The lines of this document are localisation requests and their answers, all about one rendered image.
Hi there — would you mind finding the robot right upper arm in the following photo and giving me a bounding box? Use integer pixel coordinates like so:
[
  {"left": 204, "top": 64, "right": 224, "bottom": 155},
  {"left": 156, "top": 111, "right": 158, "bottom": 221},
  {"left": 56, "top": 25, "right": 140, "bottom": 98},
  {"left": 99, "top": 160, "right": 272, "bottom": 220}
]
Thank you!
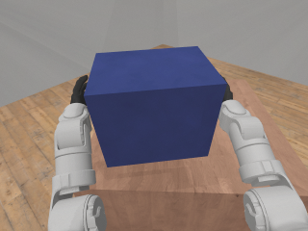
[{"left": 243, "top": 185, "right": 308, "bottom": 231}]

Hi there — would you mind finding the pedestal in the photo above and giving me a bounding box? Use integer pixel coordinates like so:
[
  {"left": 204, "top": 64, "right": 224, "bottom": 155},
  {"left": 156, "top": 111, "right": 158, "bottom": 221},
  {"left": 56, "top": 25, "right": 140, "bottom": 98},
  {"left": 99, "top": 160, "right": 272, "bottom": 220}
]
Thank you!
[{"left": 73, "top": 79, "right": 308, "bottom": 231}]

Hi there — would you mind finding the robot right hand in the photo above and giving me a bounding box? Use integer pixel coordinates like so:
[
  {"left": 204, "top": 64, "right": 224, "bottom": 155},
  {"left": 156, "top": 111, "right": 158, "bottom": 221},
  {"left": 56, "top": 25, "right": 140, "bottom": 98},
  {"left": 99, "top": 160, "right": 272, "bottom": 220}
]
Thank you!
[{"left": 221, "top": 76, "right": 233, "bottom": 102}]

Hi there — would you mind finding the right robot forearm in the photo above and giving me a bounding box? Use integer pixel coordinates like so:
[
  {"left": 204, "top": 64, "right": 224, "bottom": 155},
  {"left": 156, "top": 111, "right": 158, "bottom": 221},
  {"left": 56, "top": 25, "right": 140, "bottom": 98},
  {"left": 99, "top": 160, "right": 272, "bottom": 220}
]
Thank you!
[{"left": 218, "top": 99, "right": 308, "bottom": 221}]

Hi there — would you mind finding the robot left upper arm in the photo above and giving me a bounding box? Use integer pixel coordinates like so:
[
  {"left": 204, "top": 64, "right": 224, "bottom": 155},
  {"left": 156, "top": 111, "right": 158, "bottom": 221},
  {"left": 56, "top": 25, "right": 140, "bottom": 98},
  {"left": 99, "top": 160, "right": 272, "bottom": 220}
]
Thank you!
[{"left": 48, "top": 194, "right": 107, "bottom": 231}]

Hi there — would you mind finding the carton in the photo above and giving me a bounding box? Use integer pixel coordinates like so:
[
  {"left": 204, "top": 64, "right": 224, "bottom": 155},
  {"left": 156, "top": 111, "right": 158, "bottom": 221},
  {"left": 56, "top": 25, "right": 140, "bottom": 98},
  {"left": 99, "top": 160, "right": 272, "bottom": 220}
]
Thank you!
[{"left": 84, "top": 46, "right": 227, "bottom": 167}]

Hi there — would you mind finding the left robot forearm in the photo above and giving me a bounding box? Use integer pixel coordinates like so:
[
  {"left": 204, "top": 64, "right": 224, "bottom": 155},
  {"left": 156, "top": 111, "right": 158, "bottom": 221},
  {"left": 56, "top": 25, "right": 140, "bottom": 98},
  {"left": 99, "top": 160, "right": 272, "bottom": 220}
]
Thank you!
[{"left": 47, "top": 103, "right": 96, "bottom": 231}]

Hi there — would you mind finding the robot left hand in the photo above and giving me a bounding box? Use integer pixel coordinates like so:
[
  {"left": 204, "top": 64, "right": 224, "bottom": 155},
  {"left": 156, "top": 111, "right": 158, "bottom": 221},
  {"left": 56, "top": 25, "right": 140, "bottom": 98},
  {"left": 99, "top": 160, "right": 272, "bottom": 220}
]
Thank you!
[{"left": 70, "top": 75, "right": 89, "bottom": 106}]

